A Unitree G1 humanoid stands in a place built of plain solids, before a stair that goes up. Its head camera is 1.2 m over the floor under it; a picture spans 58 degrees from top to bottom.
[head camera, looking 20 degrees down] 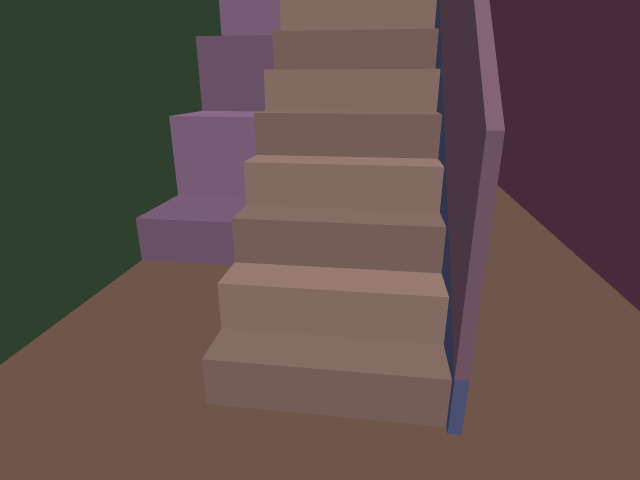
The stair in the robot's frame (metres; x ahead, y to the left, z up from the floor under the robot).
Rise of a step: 0.21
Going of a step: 0.22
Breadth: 0.93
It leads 8 degrees to the right of straight ahead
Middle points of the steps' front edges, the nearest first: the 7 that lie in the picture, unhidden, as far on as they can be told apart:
1.33 -0.01 0.21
1.55 -0.04 0.42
1.77 -0.07 0.63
2.00 -0.10 0.85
2.22 -0.13 1.06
2.44 -0.16 1.27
2.66 -0.19 1.48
